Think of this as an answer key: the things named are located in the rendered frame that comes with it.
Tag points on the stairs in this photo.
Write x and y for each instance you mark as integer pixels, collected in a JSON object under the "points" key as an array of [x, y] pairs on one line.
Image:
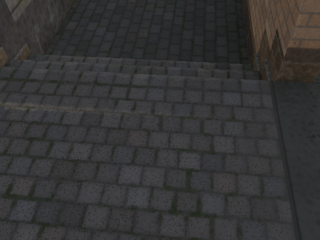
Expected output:
{"points": [[138, 66]]}

